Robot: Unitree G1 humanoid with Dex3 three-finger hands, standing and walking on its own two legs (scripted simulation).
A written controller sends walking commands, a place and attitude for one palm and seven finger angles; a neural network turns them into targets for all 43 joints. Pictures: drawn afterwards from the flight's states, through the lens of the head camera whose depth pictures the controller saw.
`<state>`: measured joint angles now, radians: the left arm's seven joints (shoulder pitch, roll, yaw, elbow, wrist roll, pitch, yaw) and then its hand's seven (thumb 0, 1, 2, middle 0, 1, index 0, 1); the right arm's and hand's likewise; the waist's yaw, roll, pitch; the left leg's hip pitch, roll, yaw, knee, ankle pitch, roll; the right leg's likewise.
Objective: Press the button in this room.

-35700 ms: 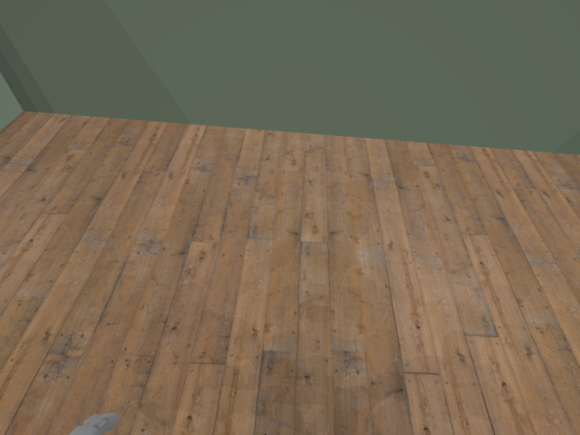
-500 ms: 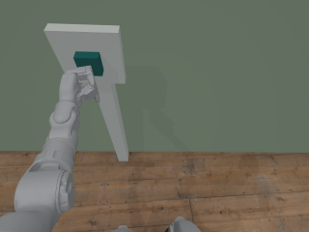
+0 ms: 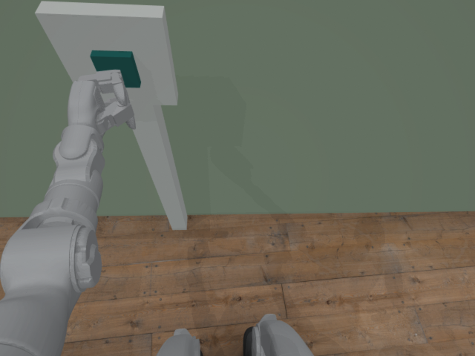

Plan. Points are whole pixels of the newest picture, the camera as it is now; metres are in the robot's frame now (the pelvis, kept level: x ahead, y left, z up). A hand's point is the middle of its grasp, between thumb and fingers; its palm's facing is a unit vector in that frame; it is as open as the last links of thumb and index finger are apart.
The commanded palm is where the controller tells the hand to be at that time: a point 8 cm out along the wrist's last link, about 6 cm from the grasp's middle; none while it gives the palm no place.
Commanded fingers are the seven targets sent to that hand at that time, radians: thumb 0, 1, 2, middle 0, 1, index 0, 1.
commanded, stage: hold the button down briefly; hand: left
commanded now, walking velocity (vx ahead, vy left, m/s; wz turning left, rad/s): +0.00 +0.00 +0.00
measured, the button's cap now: (118, 65) +0.57 +0.16 +0.13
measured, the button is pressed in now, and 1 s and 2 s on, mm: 13 0 0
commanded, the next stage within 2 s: pull the fist back off the button in 0.08 s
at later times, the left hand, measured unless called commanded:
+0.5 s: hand (125, 113) +0.49 +0.15 +0.09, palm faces -0.05 -1.00 +0.00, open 2.8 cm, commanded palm +0.47 +0.19 +0.10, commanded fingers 0.00 0.90 0.90 -1.30 -1.50 -1.30 -1.50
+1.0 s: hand (119, 149) +0.42 +0.15 +0.10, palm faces -0.04 -1.00 +0.00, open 3.1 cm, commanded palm +0.39 +0.20 +0.10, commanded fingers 0.00 0.90 0.90 -1.30 -1.50 -1.30 -1.50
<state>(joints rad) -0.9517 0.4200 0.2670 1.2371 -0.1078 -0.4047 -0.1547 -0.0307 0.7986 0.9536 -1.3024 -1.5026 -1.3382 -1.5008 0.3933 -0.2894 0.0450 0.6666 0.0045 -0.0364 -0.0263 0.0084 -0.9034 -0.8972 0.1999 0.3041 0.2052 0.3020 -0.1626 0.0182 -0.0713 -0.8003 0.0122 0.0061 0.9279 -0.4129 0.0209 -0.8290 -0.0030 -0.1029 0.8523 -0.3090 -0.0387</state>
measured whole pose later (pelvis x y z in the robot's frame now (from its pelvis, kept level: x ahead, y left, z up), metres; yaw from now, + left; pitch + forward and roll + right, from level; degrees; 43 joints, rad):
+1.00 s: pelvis +0.04 +0.01 +0.02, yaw -2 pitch +10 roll -1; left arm -0.35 0.21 0.17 0.61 -0.18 -0.33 -0.14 0.01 0.90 0.90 -1.30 -1.50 -1.30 -1.50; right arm 0.34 -0.25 0.01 0.57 0.03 0.01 0.01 0.01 -0.90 -0.90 0.20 0.30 0.20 0.30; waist -0.04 0.03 -0.11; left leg -0.55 0.01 0.05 0.81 -0.44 0.03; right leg -0.61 0.01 -0.06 0.77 -0.34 -0.02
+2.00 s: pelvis +0.04 +0.00 +0.05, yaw +0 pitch -1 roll +0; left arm 0.19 0.27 0.11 -0.13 -0.11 -0.06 0.01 0.01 0.90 0.90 -1.30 -1.50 -1.30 -1.50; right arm 0.19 -0.24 0.05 0.56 0.02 -0.10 -0.09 0.01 -0.90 -0.90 0.20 0.30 0.20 0.30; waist 0.04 0.05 -0.03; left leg -0.20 -0.01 0.02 0.55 -0.33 0.02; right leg -0.25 0.00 -0.08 0.53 -0.25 -0.03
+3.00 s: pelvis +0.03 +0.00 +0.05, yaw +0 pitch -4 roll -1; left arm 0.52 0.31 0.32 -0.45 -0.04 -0.13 0.12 0.01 0.89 0.90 -1.31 -1.50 -1.31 -1.50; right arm 0.22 -0.23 0.03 0.61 0.00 -0.10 -0.06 0.02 -0.90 -0.90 0.20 0.30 0.21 0.30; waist 0.04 0.08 -0.01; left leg -0.12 0.01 0.02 0.47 -0.29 0.02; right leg -0.15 0.02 -0.08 0.39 -0.18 -0.03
